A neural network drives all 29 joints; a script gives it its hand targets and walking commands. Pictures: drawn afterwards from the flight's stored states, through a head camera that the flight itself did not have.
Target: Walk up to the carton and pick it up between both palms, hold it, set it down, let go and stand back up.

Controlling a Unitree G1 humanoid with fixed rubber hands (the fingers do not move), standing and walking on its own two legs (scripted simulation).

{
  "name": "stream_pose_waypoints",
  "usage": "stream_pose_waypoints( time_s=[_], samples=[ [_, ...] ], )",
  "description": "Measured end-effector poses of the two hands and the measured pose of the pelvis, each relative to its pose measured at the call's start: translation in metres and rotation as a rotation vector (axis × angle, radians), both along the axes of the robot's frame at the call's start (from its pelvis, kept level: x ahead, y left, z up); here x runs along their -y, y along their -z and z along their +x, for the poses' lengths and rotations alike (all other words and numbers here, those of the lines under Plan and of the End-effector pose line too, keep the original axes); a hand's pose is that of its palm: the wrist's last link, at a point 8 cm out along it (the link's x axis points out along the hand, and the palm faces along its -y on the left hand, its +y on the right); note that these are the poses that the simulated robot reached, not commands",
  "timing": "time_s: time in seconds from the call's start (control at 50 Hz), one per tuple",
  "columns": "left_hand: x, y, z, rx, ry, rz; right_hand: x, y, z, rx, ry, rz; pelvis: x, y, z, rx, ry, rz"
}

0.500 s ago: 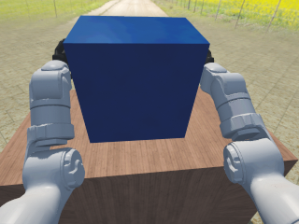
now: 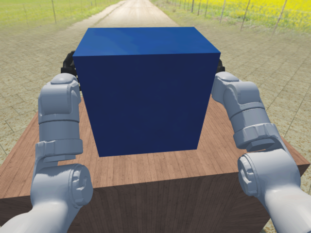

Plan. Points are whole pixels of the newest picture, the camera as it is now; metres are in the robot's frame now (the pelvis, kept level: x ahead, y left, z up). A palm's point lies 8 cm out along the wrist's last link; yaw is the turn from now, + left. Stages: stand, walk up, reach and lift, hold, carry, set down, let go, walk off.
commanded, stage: hold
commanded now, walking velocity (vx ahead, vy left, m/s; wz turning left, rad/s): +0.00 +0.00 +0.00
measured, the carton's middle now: (146, 92) +0.37 +0.01 +0.26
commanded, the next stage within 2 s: set down in 1.68 s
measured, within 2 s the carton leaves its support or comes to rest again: neither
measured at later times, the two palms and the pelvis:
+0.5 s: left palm (69, 81) +0.37 +0.18 +0.30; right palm (214, 77) +0.37 -0.16 +0.30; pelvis +0.01 +0.00 +0.00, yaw +1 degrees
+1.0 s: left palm (69, 80) +0.37 +0.18 +0.30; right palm (215, 77) +0.37 -0.17 +0.30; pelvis +0.00 +0.00 +0.00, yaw +1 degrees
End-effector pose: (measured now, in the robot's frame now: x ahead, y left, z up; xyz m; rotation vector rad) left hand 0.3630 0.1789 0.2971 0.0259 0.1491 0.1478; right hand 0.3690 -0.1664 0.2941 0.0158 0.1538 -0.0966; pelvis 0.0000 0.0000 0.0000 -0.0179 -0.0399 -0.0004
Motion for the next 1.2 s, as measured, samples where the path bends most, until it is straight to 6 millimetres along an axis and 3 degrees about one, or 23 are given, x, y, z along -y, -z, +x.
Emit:
stream_pose_waypoints(
  time_s=[0.26, 0.64, 1.2],
  samples=[
    [-0.0022, -0.0023, 0.0040, 0.001, 0.000, -0.013, -0.0022, -0.0086, 0.0045, -0.001, -0.003, -0.028, 0.0065, -0.0001, 0.0035, -0.006, -0.015, -0.001],
    [-0.0035, 0.0014, 0.0017, 0.009, 0.005, -0.006, -0.0033, -0.0009, 0.0013, 0.003, 0.000, -0.009, 0.0023, 0.0000, 0.0056, 0.012, -0.016, -0.003],
    [-0.0021, -0.0026, 0.0034, 0.006, 0.001, -0.006, -0.0021, -0.0049, 0.0036, -0.003, -0.004, -0.022, 0.0057, -0.0001, 0.0049, -0.001, -0.017, -0.002]
  ],
)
